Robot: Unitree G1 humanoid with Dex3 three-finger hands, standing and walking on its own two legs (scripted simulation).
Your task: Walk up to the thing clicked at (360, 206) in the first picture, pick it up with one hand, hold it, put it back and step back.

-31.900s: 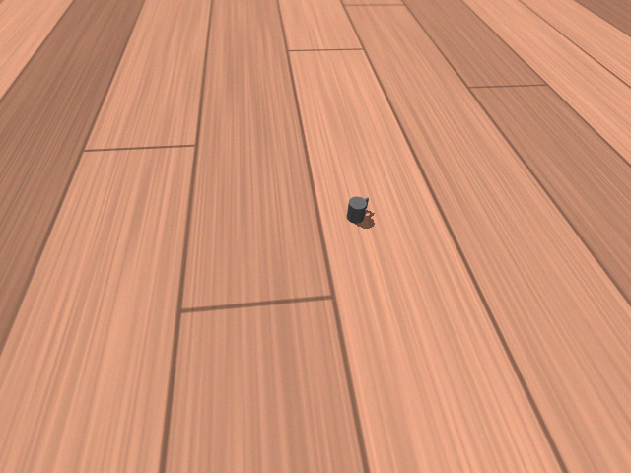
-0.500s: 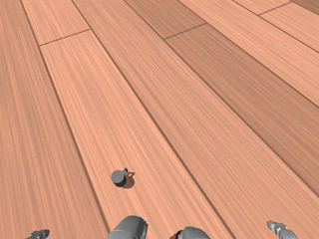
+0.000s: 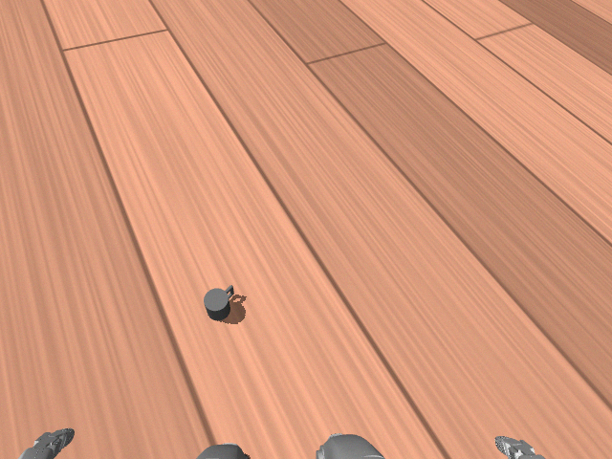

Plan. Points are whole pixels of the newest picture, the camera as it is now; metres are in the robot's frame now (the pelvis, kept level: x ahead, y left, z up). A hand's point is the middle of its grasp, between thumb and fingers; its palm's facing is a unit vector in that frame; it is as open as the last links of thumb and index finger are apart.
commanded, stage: step back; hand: left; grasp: from above
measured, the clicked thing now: (221, 300) +0.59 +0.21 -0.72
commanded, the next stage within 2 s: none
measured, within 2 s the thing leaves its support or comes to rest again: neither
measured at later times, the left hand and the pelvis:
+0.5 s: hand out of the picture -0.01 +0.29 -0.16, palm faces +0.00 -0.92 -0.40, open 7.4 cm; pelvis -0.15 +0.02 -0.02, yaw -1 degrees
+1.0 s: hand out of the picture -0.24 +0.25 -0.14, palm faces -0.09 -0.90 -0.42, open 7.4 cm; pelvis -0.32 -0.02 +0.00, yaw -6 degrees
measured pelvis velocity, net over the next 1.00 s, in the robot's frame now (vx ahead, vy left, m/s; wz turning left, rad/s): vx -0.32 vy -0.02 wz -0.11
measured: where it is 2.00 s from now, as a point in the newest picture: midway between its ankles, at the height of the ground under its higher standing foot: outside the picture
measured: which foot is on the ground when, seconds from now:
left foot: down 0.00-0.14, up 0.16-0.40, down 0.42-0.90, up 0.92-1.00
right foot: up 0.00-0.08, down 0.10-0.46, up 0.48-0.82, down 0.84-1.00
